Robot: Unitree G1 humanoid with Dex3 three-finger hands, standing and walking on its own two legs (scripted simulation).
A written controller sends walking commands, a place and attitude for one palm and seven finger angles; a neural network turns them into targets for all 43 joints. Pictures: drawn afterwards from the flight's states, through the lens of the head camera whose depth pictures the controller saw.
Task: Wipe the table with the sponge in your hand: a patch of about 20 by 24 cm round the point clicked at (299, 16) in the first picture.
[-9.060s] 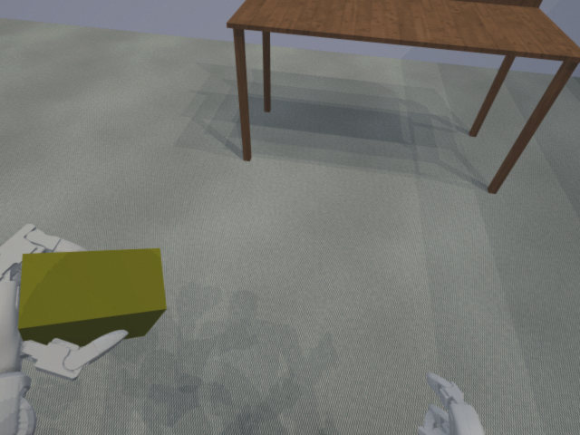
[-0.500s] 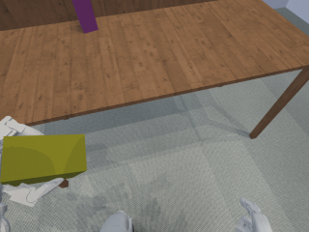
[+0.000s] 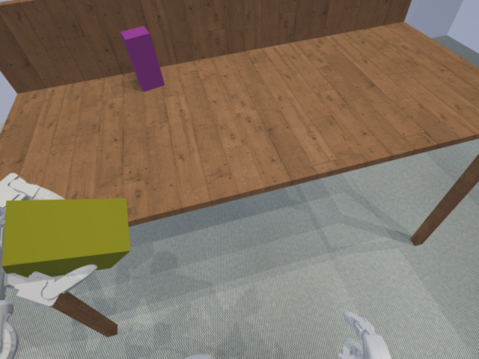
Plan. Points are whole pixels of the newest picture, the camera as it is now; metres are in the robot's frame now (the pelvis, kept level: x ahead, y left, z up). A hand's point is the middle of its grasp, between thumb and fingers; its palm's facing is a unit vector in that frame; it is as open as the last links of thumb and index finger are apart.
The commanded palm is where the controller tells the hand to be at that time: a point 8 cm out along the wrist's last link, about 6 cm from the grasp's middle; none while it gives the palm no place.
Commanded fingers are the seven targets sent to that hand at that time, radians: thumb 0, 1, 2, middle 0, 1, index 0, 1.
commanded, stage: come to a stop and stand still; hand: left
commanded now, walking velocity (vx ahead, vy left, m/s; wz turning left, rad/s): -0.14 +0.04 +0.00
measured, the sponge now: (85, 239) +0.23 +0.21 +0.16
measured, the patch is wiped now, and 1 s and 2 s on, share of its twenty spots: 0.00 0.00 0.00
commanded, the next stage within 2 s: look again from close up in 1.46 s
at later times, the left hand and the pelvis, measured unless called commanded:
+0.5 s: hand (24, 232) +0.22 +0.28 +0.18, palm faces +0.37 -0.84 -0.39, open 10.6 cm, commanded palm +0.17 +0.32 +0.19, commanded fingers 0.00 0.10 1.30 -1.20 -1.60 -1.20 -1.60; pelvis +0.00 +0.04 +0.01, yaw -2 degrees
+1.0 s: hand (7, 289) +0.16 +0.26 +0.17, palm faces +0.38 -0.83 -0.39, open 10.6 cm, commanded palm +0.11 +0.30 +0.19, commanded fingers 0.00 0.10 1.30 -1.20 -1.60 -1.20 -1.60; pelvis -0.06 +0.02 +0.01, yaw -2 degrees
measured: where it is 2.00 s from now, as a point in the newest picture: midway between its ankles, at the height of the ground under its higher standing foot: outside the picture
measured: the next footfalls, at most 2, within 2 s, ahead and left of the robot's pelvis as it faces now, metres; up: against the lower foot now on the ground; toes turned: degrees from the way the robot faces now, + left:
left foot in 0.26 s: +0.09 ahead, +0.18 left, +0.00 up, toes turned +6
right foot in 0.56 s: +0.03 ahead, -0.06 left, +0.00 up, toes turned -6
